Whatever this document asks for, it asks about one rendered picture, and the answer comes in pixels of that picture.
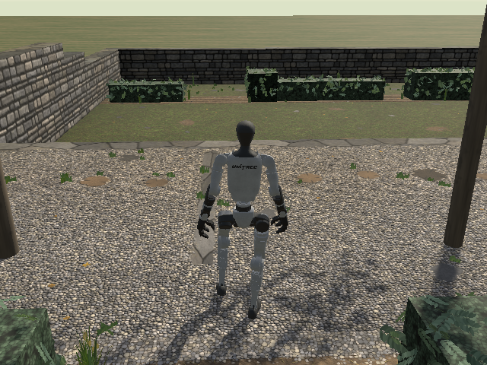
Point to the robot right forearm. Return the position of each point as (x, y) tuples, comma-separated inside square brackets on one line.
[(280, 203)]

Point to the robot right hand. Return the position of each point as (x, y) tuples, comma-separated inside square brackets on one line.
[(282, 221)]

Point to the robot left hand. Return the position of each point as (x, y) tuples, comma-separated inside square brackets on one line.
[(201, 227)]

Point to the robot right upper arm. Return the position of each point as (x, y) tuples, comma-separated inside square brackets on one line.
[(272, 175)]

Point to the robot left shin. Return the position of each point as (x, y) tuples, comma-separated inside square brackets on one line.
[(222, 261)]

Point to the robot right thigh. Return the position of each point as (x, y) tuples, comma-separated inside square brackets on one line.
[(261, 233)]

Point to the robot left forearm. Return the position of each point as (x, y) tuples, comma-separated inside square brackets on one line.
[(207, 205)]

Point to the robot left upper arm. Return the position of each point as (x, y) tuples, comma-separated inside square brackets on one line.
[(216, 175)]

